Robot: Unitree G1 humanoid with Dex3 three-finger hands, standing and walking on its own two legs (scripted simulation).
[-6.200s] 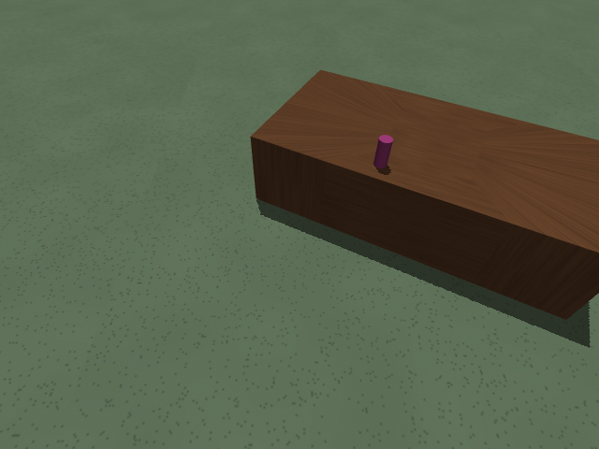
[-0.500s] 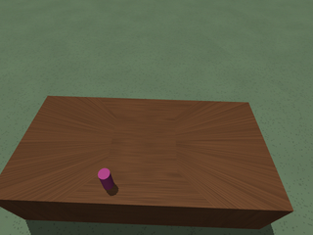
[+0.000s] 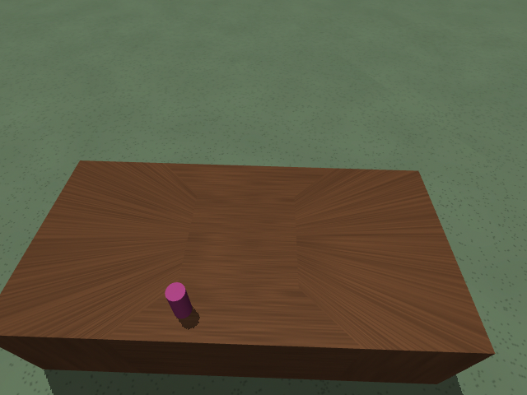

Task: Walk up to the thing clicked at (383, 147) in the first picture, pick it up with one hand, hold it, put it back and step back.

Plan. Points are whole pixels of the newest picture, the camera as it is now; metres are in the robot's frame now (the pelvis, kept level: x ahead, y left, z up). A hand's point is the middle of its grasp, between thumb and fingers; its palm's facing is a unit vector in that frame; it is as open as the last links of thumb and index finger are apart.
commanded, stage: stand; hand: left
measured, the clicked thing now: (179, 301) +0.41 +0.23 -0.37
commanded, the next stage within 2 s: go down in 0.40 s
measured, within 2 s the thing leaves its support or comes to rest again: neither
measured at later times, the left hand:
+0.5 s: hand out of the picture +0.08 +0.26 -0.16, palm faces -0.04 -0.94 -0.35, open 7.4 cm
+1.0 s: hand (103, 392) +0.16 +0.27 -0.15, palm faces +0.03 -0.94 -0.34, open 15.8 cm
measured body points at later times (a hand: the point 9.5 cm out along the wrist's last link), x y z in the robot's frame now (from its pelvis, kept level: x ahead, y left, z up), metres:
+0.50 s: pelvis +0.00 +0.00 +0.00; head +0.02 +0.00 +0.45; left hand +0.08 +0.30 -0.13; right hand +0.07 -0.30 -0.13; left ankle +0.00 +0.15 -0.75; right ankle -0.01 -0.12 -0.75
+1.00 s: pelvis +0.01 +0.02 -0.02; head +0.05 +0.01 +0.43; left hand +0.16 +0.32 -0.12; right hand +0.13 -0.24 -0.13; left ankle +0.00 +0.15 -0.75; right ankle -0.01 -0.12 -0.75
